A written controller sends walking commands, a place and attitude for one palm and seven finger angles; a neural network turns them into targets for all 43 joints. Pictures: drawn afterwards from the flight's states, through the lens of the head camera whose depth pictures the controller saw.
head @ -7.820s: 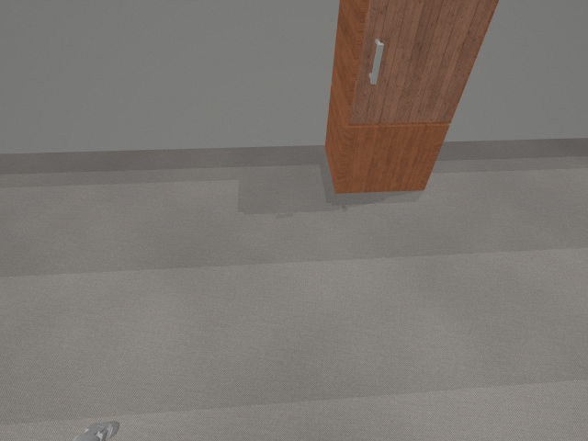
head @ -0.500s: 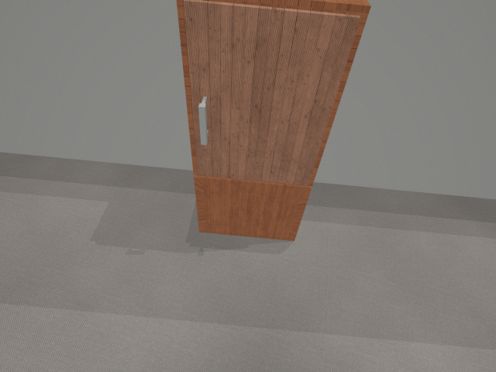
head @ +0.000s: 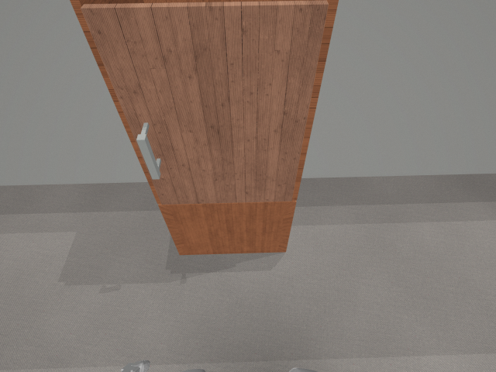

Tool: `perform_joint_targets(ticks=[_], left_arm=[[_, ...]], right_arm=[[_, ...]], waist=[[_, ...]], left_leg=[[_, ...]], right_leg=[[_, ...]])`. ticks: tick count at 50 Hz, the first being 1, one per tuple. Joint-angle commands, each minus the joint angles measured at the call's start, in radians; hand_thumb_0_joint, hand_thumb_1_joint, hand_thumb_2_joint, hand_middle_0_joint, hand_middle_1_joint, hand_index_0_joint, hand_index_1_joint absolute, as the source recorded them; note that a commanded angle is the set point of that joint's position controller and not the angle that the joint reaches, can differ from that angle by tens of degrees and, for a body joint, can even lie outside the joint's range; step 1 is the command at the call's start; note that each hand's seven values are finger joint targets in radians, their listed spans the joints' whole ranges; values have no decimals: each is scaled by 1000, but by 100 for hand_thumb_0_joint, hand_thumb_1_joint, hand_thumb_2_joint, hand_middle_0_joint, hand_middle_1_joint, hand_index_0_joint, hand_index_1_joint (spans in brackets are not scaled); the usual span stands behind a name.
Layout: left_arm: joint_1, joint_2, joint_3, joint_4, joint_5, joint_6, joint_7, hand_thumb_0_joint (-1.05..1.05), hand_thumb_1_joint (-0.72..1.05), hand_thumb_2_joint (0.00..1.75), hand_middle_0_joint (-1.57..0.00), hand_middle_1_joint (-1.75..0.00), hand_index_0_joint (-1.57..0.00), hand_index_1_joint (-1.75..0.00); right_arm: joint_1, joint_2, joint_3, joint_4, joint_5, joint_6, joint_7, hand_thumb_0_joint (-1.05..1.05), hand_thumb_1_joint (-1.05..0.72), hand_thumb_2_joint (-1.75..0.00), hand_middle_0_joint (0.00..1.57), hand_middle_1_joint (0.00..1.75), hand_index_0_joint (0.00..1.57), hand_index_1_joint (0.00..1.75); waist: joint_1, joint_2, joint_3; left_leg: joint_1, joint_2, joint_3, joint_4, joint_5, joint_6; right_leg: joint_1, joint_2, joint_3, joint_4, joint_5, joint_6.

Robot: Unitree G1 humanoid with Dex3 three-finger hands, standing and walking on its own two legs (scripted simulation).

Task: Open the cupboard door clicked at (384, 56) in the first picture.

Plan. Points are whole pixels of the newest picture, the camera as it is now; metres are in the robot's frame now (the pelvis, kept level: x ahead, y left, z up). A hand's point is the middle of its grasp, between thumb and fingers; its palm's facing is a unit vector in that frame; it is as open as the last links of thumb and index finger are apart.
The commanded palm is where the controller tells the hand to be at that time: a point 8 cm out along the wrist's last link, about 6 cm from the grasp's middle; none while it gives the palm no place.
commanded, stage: take the last steps up to it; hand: left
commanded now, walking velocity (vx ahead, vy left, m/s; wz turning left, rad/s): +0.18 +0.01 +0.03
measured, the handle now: (151, 152) +0.60 +0.26 -0.06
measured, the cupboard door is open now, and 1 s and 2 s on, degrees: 0 0 0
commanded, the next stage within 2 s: come to a stop and stand still in 0.06 s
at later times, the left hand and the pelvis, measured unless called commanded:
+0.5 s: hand out of the picture +0.11 +0.20 -0.17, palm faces +0.02 -0.98 -0.21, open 7.4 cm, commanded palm none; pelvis +0.09 +0.02 +0.01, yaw -3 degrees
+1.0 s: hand out of the picture +0.10 +0.15 -0.14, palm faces +0.04 -0.96 -0.27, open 7.3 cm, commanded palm none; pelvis +0.06 -0.04 +0.02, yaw -1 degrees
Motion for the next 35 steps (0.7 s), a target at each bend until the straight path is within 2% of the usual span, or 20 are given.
perform_joint_targets(ticks=[1, 2, 5, 9, 11, 12, 14, 15, 16, 17, 19, 21, 25, 28, 30, 31, 32, 33, 34, 35], left_arm=[[94, 108, 18, -1, 4, -9, 21, 0, 90, 90, -20, -30, -20, -30], [96, 106, 16, 7, 6, -10, 20, 0, 90, 90, -20, -30, -20, -30], [133, 110, 18, 25, 7, -12, 15, 0, 90, 90, -20, -30, -20, -30], [178, 119, 18, 52, 8, -7, 14, 0, 90, 90, -20, -30, -20, -30], [154, 109, 8, 58, -2, 8, 24, 0, 90, 90, -20, -30, -20, -30], [175, 90, -2, 64, -6, 15, 27, 0, 90, 90, -20, -30, -20, -30], [237, 54, -16, 67, -10, 34, 38, 0, 90, 90, -20, -30, -20, -30], [250, 54, -15, 66, -5, 46, 45, 0, 90, 90, -20, -30, -20, -30], [243, 62, -12, 63, -5, 57, 45, 0, 90, 90, -20, -30, -20, -30], [246, 78, -9, 62, -7, 67, 44, 0, 90, 90, -20, -30, -20, -30], [230, 108, 3, 40, -5, 84, 42, 0, 90, 90, -20, -30, -20, -30], [209, 110, 20, 17, -3, 95, 41, 0, 90, 90, -20, -30, -20, -30], [193, 87, 33, -24, -1, 96, 33, 0, 90, 90, -20, -30, -20, -30], [210, 68, 35, -39, -2, 94, 28, 0, 90, 90, -20, -30, -20, -30], [297, 78, 36, -12, 5, 82, 27, 0, 90, 90, -20, -30, -20, -30], [300, 131, 38, -12, 18, 73, 30, 0, 90, 90, -20, -30, -20, -30], [225, 217, 39, -38, 27, 63, 32, 0, 90, 90, -20, -30, -20, -30], [172, 237, 35, -69, 18, 68, 33, 0, 90, 90, -20, -30, -20, -30], [113, 235, 37, -87, 22, 70, 34, 0, 90, 90, -20, -30, -20, -30], [74, 235, 43, -91, 22, 68, 35, 0, 90, 90, -20, -30, -20, -30]], right_arm=[[43, -29, -7, -73, -9, 0, 2, 0, -90, -90, 20, 30, 20, 30], [50, -24, -6, -74, -9, 5, 3, 0, -90, -90, 20, 30, 20, 30], [-16, -15, -2, -99, -6, 2, 10, 0, -90, -90, 20, 30, 20, 30], [-125, -35, 2, -125, -4, -17, 10, 0, -90, -90, 20, 30, 20, 30], [-102, -44, 13, -103, 0, -20, -2, 0, -90, -90, 20, 30, 20, 30], [-90, -73, 12, -93, 0, -26, -7, 0, -90, -90, 20, 30, 20, 30], [-83, -168, -3, -95, 6, -26, -21, 0, -90, -90, 20, 30, 20, 30], [-101, -186, -12, -101, 5, -10, -24, 0, -90, -90, 20, 30, 20, 30], [-136, -182, -11, -106, 8, -2, -32, 0, -90, -90, 20, 30, 20, 30], [-147, -185, -12, -109, 8, 5, -40, 0, -90, -90, 20, 30, 20, 30], [-137, -206, -23, -112, 5, 16, -51, 0, -90, -90, 20, 30, 20, 30], [-157, -223, -39, -133, -2, 30, -54, 0, -90, -90, 20, 30, 20, 30], [-227, -235, -63, -176, -9, 39, -47, 0, -90, -90, 20, 30, 20, 30], [-284, -226, -68, -200, -13, 42, -32, 0, -90, -90, 20, 30, 20, 30], [-325, -200, -62, -212, -6, 48, -20, 0, -90, -90, 20, 30, 20, 30], [-303, -143, -54, -213, 3, 54, -11, 0, -90, -90, 20, 30, 20, 30], [-284, -69, -39, -237, 9, 64, -1, 0, -90, -90, 20, 30, 20, 30], [-315, -114, -44, -243, 6, 76, 2, 0, -90, -90, 20, 30, 20, 30], [-309, -118, -46, -240, 2, 81, 11, 0, -90, -90, 20, 30, 20, 30], [-303, -113, -43, -220, -3, 82, 13, 0, -90, -90, 20, 30, 20, 30]], waist=[[6, -56, -55], [-5, -90, -62], [17, -132, -66], [50, -115, -77], [27, -98, -103], [30, -44, -128], [40, 89, -162], [40, 82, -110], [46, 138, -73], [43, 201, -77], [33, 227, -73], [25, 179, -115], [35, 117, -233], [57, 175, -219], [106, 113, -212], [107, -75, -170], [77, -336, -96], [100, -280, -59], [73, -194, -9], [66, -237, 34]], left_leg=[[-94, 62, -26, -110, 83, -21], [-79, 59, -12, -184, 83, -30], [-64, 44, 24, -370, 141, -44], [-30, 7, 35, -564, 169, -49], [107, -7, 25, -752, 345, -59], [215, 22, 1, -816, 555, -52], [315, 206, -125, -775, 1035, 41], [271, 227, -108, -785, 1021, 68], [240, 241, -131, -813, 1074, 89], [246, 259, -157, -841, 1160, 115], [253, 304, -180, -863, 1265, 167], [265, 316, -169, -843, 1191, 195], [326, 281, -116, -801, 1015, 176], [166, 250, -86, -820, 764, 137], [29, 167, -47, -750, 403, 71], [-61, 54, 6, -639, 118, 5], [-142, -49, 30, -484, -103, -48], [-77, -25, -60, -387, -126, -37], [-65, -16, -70, -348, -82, -32], [-95, -17, -82, -314, -29, -24]], right_leg=[[2, -276, 222, -367, 179, -93], [2, -264, 192, -365, 207, -94], [33, -236, 165, -356, 249, -97], [138, -238, 195, -296, 353, -90], [147, -183, 133, -190, 449, -35], [112, -143, 119, -135, 409, 10], [59, -82, 91, -95, 87, 83], [62, -70, 97, -83, -16, 87], [49, -65, 77, -46, -56, 97], [42, -62, 73, 38, -139, 103], [-18, -51, 112, 238, -331, 100], [-70, -49, 153, 373, -365, 98], [-108, -36, 153, 389, -305, 107], [35, -44, 112, 205, -220, 99], [195, -44, 83, -47, 6, 104], [206, -123, 187, -208, 42, 92], [85, -335, 465, -346, -43, 15], [-79, -394, 515, -425, -247, -62], [-159, -377, 495, -463, -420, -73], [-172, -345, 512, -465, -450, -50]])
